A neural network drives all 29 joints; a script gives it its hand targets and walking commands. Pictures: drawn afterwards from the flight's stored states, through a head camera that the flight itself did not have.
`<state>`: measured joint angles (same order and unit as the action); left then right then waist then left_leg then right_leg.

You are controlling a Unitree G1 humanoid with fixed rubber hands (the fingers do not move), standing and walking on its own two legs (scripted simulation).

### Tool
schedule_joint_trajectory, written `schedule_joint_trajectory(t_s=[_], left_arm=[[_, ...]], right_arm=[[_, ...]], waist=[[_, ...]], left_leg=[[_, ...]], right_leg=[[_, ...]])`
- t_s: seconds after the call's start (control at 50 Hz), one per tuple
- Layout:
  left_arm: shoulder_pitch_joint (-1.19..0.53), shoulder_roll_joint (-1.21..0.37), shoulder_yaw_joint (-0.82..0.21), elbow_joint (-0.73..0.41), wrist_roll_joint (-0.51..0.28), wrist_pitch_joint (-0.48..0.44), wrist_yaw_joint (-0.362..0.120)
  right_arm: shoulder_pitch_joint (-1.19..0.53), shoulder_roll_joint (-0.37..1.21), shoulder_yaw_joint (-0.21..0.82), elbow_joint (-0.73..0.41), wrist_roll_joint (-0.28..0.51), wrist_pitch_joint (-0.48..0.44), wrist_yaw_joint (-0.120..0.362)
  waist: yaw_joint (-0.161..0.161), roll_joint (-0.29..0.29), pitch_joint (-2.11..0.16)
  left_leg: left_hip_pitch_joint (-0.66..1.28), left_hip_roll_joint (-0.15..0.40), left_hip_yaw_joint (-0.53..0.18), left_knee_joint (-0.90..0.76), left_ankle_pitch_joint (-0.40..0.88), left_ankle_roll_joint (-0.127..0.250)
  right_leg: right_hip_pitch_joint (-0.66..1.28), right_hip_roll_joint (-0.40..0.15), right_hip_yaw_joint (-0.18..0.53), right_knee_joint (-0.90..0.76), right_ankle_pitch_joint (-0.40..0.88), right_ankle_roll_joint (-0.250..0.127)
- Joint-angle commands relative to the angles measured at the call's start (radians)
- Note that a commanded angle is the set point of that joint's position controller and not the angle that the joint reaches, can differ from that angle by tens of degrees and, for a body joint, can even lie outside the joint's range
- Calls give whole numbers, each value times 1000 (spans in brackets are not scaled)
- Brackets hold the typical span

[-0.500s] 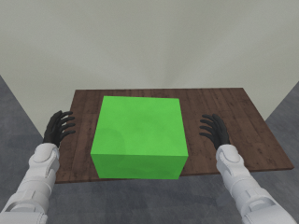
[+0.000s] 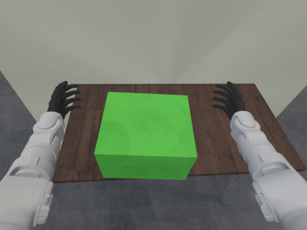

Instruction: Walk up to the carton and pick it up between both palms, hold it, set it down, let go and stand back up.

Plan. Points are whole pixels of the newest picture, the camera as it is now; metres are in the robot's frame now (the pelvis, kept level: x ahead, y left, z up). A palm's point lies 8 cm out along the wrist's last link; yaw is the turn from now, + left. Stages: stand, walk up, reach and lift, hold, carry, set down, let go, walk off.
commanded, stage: reach and lift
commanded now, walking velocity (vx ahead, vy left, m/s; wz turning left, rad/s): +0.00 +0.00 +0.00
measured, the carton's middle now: (146, 135) +0.42 +0.04 -0.06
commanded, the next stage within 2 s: none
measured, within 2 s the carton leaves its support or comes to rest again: neither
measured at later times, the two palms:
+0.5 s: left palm (60, 125) +0.39 +0.29 +0.02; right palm (222, 122) +0.43 -0.19 +0.03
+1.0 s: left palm (73, 127) +0.41 +0.26 -0.02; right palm (218, 125) +0.44 -0.19 +0.00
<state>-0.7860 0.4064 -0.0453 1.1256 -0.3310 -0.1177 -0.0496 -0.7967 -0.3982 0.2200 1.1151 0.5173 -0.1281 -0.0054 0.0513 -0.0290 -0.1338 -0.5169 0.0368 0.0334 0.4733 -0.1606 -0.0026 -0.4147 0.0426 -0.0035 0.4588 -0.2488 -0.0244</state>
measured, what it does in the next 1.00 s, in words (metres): stands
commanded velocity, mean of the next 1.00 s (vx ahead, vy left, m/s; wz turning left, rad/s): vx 0.00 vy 0.00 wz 0.00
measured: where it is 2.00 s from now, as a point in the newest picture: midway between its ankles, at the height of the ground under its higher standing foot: outside the picture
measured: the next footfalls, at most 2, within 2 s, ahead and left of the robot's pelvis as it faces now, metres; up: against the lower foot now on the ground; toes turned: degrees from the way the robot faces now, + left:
none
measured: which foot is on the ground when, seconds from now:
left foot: down 0.00-1.00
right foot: down 0.00-1.00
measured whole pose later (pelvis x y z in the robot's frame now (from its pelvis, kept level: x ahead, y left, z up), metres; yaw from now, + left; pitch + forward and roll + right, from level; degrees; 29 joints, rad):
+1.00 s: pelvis -0.02 +0.00 -0.04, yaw -1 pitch +29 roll -1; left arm -0.95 0.36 -0.05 1.47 -0.32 -0.45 -0.04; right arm -0.96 -0.33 0.25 1.39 0.52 -0.41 0.00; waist 0.05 -0.02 -0.27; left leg -1.03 0.04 0.03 0.77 -0.24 0.00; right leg -0.94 0.04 -0.02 0.78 -0.34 -0.02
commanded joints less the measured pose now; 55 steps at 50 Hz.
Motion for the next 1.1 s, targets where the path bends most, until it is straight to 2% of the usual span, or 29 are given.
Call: schedule_joint_trajectory(t_s=[0.0,0.12,0.26,0.28,0.36,0.42,0.46,0.52,0.54,0.64,0.7,0.72,0.76,0.82,0.86,0.98,1.04,1.08], left_arm=[[-510,174,7,-45,2,-34,13],[-527,155,-5,35,26,-40,8],[-457,135,2,133,35,-120,-25],[-458,137,4,141,32,-138,-28],[-462,121,-12,209,22,-207,-37],[-519,124,-37,173,-11,-262,-15],[-566,118,-67,157,-35,-291,2],[-610,104,-96,138,-52,-317,23],[-602,98,-96,164,-42,-322,27],[-546,77,-68,268,-3,-340,31],[-513,87,-27,293,20,-349,26],[-522,90,-21,276,18,-353,25],[-507,104,15,280,35,-358,22],[-515,117,24,238,25,-368,20],[-523,113,20,220,14,-366,16],[-536,62,-32,269,-7,-360,1],[-548,43,-44,279,-9,-363,-2],[-560,34,-36,274,3,-371,-1]], right_arm=[[-475,-163,-28,1,17,6,9],[-501,-169,0,115,43,-5,14],[-456,-123,31,136,36,-87,0],[-453,-115,31,144,38,-100,1],[-451,-93,21,173,11,-157,3],[-475,-99,-8,121,3,-195,13],[-494,-104,-39,122,-14,-208,23],[-518,-122,-88,110,-46,-231,27],[-514,-121,-93,138,-51,-235,29],[-492,-119,-85,241,-62,-264,30],[-486,-106,-57,256,-43,-288,20],[-501,-103,-50,237,-36,-296,18],[-504,-76,-15,226,-16,-304,16],[-519,-74,9,169,5,-318,9],[-534,-72,12,149,9,-320,2],[-528,-32,23,230,10,-286,11],[-544,-19,-5,224,-20,-290,1],[-554,2,-23,219,-43,-293,-8]], waist=[[19,63,-503],[10,75,-547],[5,4,-549],[11,9,-541],[-2,-5,-519],[4,31,-623],[-8,71,-671],[-22,127,-802],[-21,144,-812],[-13,107,-825],[0,53,-833],[0,42,-849],[23,14,-830],[27,-1,-855],[21,-4,-845],[8,14,-750],[-13,10,-763],[-13,12,-769]], left_leg=[[383,-8,-14,63,296,-17],[389,-5,-16,101,375,-28],[317,-12,-10,134,437,-21],[295,-13,-9,136,433,-23],[217,-12,-8,159,383,-24],[212,-6,-9,186,351,-41],[224,1,-13,208,308,-53],[254,11,-20,245,296,-71],[257,13,-23,260,303,-77],[191,12,-28,296,308,-66],[126,-3,-14,315,365,-53],[111,-5,-11,320,378,-50],[52,-16,3,330,407,-39],[27,-21,11,333,427,-41],[8,-23,14,332,409,-42],[20,-12,2,325,313,-41],[3,-14,0,334,280,-40],[-6,-16,2,338,276,-39]], right_leg=[[-113,-20,-27,-43,215,56],[-132,-17,-39,-25,293,62],[-115,-17,-45,15,404,86],[-127,-18,-49,20,392,85],[-203,-26,-53,46,295,80],[-299,-20,-69,75,191,67],[-385,-18,-79,92,111,55],[-470,-13,-95,123,98,44],[-491,-12,-97,133,98,41],[-511,-6,-99,179,101,47],[-437,-8,-87,207,205,69],[-426,-8,-84,216,229,74],[-364,-11,-71,238,300,88],[-308,-9,-62,261,381,99],[-293,-10,-55,266,391,101],[-419,-17,-61,240,207,74],[-435,-24,-59,241,173,72],[-426,-29,-53,242,181,71]])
